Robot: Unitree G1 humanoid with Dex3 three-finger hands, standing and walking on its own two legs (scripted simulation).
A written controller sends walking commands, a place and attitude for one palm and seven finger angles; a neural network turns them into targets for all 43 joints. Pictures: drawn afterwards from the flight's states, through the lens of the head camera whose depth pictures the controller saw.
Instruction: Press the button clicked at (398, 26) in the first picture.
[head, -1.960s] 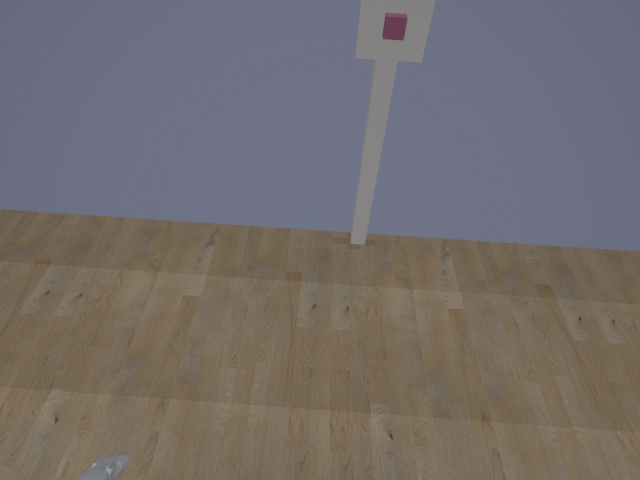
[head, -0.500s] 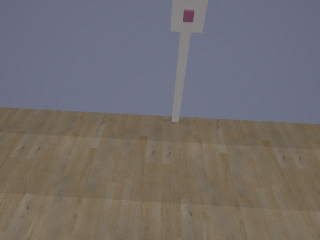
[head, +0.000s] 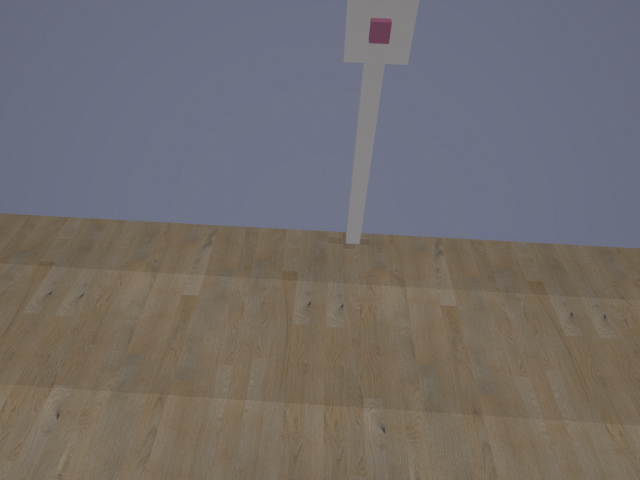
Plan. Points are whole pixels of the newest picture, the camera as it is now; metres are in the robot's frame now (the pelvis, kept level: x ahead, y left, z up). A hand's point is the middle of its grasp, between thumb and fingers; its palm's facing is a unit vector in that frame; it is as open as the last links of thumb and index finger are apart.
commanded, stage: walk to a spot facing it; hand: left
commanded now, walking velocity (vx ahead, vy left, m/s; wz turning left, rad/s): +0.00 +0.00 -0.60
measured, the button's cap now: (379, 30) +1.14 -0.09 +0.10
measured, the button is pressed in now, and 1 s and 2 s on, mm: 0 0 0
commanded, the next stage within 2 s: none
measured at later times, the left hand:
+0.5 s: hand out of the picture +0.04 +0.16 -0.17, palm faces -0.17 -0.95 -0.24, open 7.4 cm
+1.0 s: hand (197, 443) +0.21 +0.21 -0.19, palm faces -0.42 -0.89 -0.17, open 7.4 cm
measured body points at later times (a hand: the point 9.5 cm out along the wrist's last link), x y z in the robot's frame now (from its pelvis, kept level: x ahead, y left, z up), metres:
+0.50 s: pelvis -0.02 -0.03 -0.01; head +0.01 -0.06 +0.43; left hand +0.05 +0.21 -0.15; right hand +0.00 -0.30 -0.17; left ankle -0.01 +0.11 -0.68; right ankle -0.02 -0.11 -0.75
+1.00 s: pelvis +0.11 +0.03 -0.01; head +0.13 +0.07 +0.44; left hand +0.23 +0.25 -0.18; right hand +0.09 -0.24 -0.12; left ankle +0.16 +0.09 -0.75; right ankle +0.00 -0.09 -0.68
